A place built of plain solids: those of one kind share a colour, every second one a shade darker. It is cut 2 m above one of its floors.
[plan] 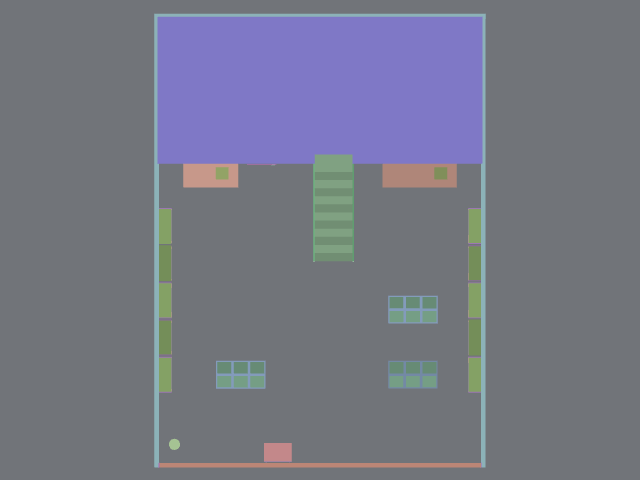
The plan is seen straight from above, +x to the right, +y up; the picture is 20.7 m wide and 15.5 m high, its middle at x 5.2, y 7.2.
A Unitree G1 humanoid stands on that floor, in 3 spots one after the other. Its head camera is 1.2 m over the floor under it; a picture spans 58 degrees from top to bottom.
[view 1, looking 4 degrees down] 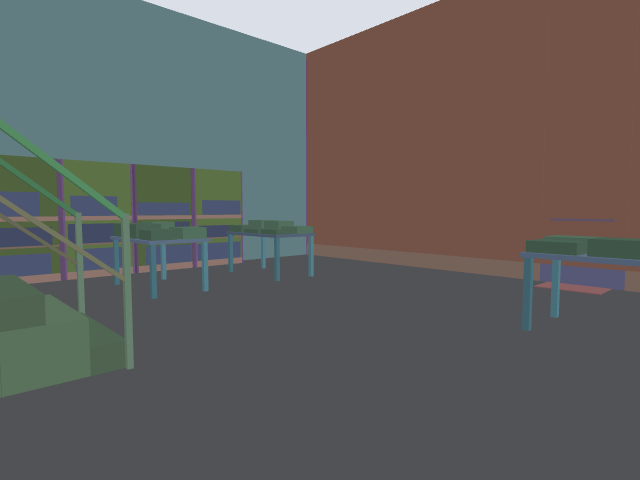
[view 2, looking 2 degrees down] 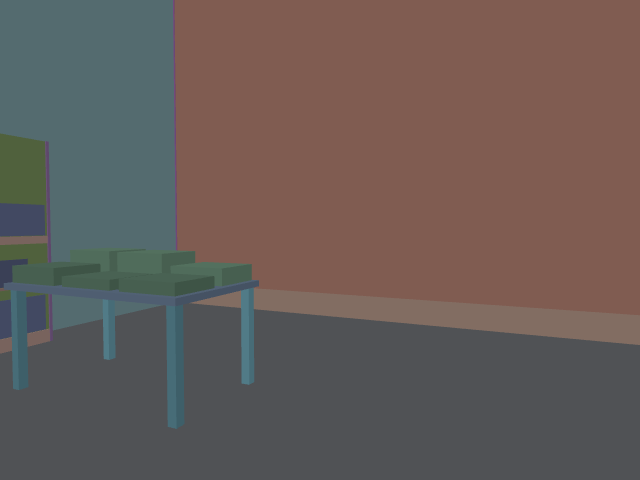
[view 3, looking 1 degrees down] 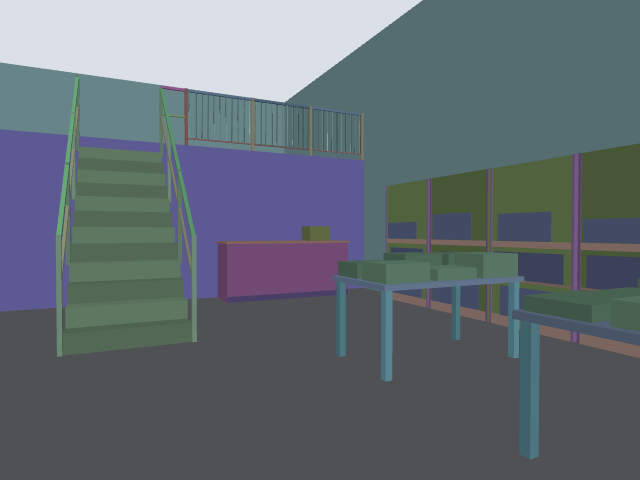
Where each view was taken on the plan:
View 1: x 1.67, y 7.65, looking -43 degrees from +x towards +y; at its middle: window_wall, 11.25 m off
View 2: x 5.64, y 5.22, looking -66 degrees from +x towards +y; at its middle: window_wall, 5.71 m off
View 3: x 5.44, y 1.65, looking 64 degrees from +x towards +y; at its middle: till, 8.35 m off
